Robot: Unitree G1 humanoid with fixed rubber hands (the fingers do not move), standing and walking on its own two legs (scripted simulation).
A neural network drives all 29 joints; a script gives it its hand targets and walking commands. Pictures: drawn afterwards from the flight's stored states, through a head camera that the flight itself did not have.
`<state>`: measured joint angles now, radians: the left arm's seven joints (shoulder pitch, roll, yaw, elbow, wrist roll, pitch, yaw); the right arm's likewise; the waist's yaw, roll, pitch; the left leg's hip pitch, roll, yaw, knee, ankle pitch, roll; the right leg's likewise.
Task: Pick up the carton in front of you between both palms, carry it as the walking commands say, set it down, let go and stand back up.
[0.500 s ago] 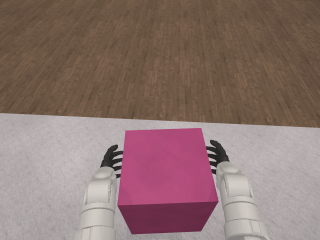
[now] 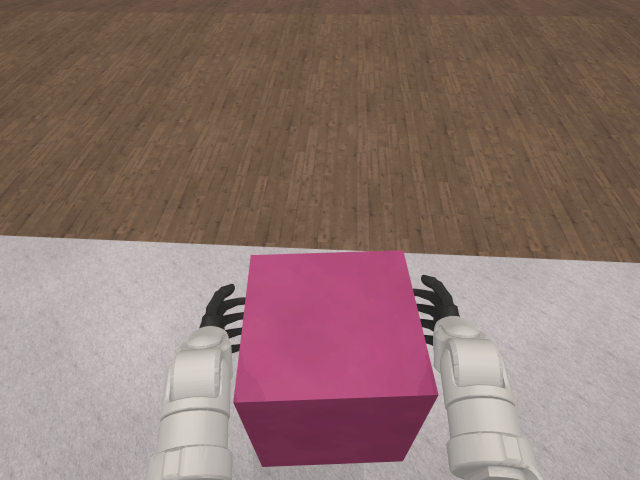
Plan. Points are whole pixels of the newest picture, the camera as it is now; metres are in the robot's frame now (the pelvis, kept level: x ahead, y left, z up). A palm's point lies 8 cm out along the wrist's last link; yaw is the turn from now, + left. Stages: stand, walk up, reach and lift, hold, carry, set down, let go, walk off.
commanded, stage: hold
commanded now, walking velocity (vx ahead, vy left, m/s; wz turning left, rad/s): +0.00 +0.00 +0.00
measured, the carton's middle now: (330, 362) +0.29 +0.00 -0.03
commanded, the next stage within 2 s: carry in 0.12 s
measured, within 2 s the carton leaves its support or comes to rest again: neither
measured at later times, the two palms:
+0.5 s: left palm (229, 280) +0.36 +0.14 +0.08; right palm (442, 266) +0.37 -0.16 +0.08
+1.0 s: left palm (262, 172) +0.61 +0.11 +0.09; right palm (421, 164) +0.63 -0.19 +0.09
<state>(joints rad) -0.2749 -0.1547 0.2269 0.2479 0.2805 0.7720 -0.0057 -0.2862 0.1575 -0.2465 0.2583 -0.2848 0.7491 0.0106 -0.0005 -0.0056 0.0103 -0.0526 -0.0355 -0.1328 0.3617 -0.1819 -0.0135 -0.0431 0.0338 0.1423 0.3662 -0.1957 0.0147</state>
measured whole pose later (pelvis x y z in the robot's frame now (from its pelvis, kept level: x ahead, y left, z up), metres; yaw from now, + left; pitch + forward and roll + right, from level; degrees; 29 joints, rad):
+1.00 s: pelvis +0.35 -0.05 +0.00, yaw +1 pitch +6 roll +2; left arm -0.17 -0.13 0.12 -0.35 0.10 1.23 0.10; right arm -0.19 0.14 -0.12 -0.33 -0.11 1.22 -0.09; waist 0.04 -0.02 -0.12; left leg -0.60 0.08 0.12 0.83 -0.23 -0.01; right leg -0.09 -0.03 -0.20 0.29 -0.29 -0.04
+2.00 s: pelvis +1.02 -0.06 +0.00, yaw +0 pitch +4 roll +1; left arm -0.38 -0.13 0.17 -0.44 0.08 1.29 0.11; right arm -0.39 0.12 -0.17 -0.45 -0.10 1.29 -0.10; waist 0.02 0.01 -0.05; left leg -0.62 0.09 0.11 0.73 -0.14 0.02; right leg -0.09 -0.03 -0.22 0.30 -0.29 -0.03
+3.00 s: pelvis +1.70 +0.00 +0.01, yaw -1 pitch +5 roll +2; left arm -0.86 0.03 0.28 0.05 0.03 1.31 0.12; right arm -0.87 0.02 -0.28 0.04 -0.12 1.29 -0.11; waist 0.00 -0.03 0.01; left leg -0.58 -0.03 0.13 0.70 -0.30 0.07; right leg -0.26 -0.05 -0.04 0.88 -0.53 -0.02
